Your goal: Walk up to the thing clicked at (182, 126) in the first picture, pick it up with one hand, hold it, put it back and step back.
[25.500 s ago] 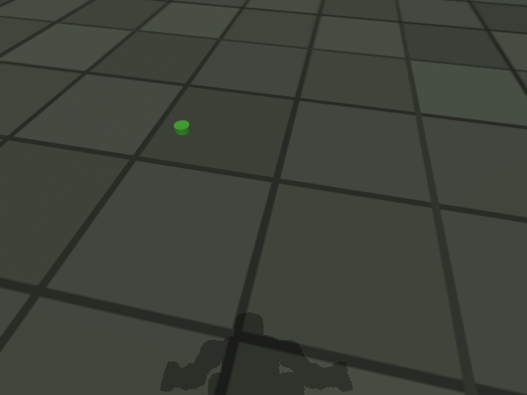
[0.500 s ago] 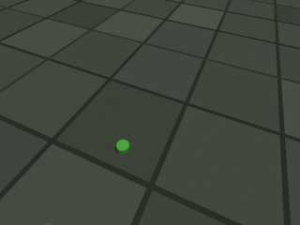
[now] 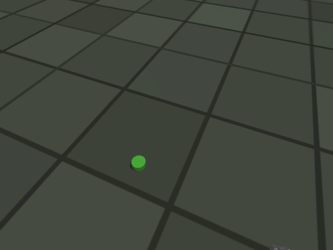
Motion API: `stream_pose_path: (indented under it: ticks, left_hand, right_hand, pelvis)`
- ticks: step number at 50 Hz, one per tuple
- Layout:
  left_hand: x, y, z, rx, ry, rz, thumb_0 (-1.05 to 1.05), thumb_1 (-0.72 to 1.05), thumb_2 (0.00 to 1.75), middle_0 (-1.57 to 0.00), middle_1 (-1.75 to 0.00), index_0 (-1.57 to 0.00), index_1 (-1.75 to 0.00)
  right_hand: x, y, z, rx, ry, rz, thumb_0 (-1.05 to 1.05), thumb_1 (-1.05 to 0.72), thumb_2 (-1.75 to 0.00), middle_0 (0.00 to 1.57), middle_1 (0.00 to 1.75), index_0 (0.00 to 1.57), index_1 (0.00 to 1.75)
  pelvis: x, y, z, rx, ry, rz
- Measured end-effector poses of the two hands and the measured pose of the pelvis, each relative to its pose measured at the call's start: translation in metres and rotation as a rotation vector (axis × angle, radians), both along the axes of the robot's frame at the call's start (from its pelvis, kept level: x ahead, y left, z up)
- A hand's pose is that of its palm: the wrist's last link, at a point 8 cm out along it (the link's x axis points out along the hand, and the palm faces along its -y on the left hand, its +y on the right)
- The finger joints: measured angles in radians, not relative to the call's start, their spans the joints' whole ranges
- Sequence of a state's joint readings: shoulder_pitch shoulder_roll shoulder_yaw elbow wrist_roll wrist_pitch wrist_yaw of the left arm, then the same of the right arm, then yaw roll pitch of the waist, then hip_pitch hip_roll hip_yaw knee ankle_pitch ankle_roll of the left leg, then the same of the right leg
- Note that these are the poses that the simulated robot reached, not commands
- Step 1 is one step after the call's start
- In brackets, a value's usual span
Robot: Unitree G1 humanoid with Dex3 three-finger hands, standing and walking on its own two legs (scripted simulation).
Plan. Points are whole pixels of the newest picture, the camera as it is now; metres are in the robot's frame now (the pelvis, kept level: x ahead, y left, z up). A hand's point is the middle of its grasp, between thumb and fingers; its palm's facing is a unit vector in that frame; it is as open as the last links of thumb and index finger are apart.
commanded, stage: stand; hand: left
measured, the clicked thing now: (138, 163) +0.76 +0.21 -0.76
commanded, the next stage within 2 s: walk up in 0.78 s
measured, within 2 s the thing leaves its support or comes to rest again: neither
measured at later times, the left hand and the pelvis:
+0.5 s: hand out of the picture +0.07 +0.24 -0.15, palm faces -0.03 -0.94 -0.35, open 7.4 cm; pelvis -0.01 -0.02 +0.00, yaw +0 degrees
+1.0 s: hand out of the picture +0.04 +0.29 -0.15, palm faces +0.05 -0.93 -0.35, open 7.4 cm; pelvis +0.01 +0.01 +0.00, yaw +1 degrees
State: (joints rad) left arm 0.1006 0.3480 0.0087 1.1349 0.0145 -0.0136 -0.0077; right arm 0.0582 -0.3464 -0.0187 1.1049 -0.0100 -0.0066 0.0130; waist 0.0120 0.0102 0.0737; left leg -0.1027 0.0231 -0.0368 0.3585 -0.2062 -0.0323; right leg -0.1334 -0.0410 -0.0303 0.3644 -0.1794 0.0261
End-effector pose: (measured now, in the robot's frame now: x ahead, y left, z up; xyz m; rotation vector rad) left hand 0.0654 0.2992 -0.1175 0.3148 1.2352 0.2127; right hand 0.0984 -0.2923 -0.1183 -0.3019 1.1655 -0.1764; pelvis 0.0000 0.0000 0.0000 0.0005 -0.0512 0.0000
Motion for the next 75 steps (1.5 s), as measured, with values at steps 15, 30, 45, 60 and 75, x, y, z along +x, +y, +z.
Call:
stream_pose_path:
  ticks: [15,30,45,60,75]
  left_hand:
    - [-0.001,-0.012,0.004,0.005,-0.016,-0.024,0.00,0.90,0.90,-0.20,-0.30,-0.20,-0.30]
    - [-0.005,-0.016,0.003,0.002,-0.013,-0.030,0.00,0.90,0.90,-0.20,-0.30,-0.20,-0.30]
    - [-0.013,-0.003,0.007,-0.018,-0.045,0.012,0.00,0.90,0.90,-0.21,-0.30,-0.21,-0.30]
    - [0.024,0.075,-0.017,-0.006,0.029,0.019,0.01,0.90,0.90,-0.20,-0.30,-0.20,-0.30]
    - [0.196,0.035,0.004,0.016,-0.045,-0.133,0.01,0.90,0.90,-0.20,-0.30,-0.20,-0.30]
  right_hand:
    - [-0.043,-0.018,-0.005,-0.003,0.069,-0.035,0.01,-0.91,-0.90,0.21,0.30,0.20,0.30]
    - [-0.062,-0.024,-0.006,-0.006,0.093,-0.044,0.01,-0.91,-0.90,0.20,0.30,0.20,0.30]
    - [-0.058,-0.025,0.002,-0.023,0.103,-0.016,0.01,-0.91,-0.90,0.21,0.30,0.20,0.30]
    - [-0.014,0.012,0.022,-0.118,0.032,-0.054,0.01,-0.91,-0.90,0.21,0.30,0.20,0.30]
    - [0.062,-0.002,-0.010,-0.026,0.057,-0.094,0.01,-0.90,-0.90,0.21,0.30,0.21,0.30]
  pelvis:
    - [-0.009,-0.012,0.001,0.001,-0.004,-0.004]
    - [-0.014,-0.017,0.000,0.001,-0.004,-0.009]
    - [0.000,-0.008,0.002,-0.006,0.017,0.011]
    - [0.063,0.045,-0.011,-0.010,-0.021,0.010]
    - [0.175,0.019,-0.019,0.040,0.003,-0.050]
